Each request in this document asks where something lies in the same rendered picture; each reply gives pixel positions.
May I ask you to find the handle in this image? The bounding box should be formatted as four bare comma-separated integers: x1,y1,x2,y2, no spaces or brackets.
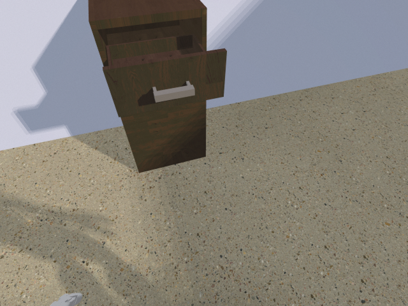
153,81,195,103

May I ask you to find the robot left hand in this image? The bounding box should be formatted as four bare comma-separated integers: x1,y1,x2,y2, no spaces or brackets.
50,293,82,306

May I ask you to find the drawer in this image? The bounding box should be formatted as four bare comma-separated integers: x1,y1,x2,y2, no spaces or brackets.
103,34,227,117

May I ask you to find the cabinet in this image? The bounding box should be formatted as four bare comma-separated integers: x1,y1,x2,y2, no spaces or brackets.
88,0,207,173

